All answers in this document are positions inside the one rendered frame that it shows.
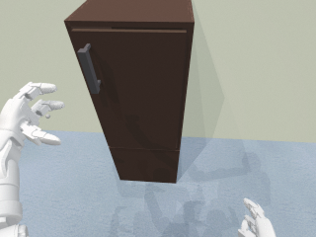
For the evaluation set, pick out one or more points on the cupboard door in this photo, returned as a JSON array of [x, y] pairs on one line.
[[141, 73]]

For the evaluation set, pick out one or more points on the handle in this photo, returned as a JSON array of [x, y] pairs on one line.
[[88, 68]]

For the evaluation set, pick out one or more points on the robot right hand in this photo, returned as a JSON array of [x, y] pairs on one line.
[[260, 226]]

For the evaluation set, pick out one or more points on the left robot upper arm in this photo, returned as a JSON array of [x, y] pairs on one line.
[[16, 230]]

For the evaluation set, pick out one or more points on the robot left forearm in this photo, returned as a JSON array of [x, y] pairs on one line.
[[11, 210]]

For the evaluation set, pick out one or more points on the robot left hand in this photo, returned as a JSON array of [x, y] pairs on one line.
[[16, 112]]

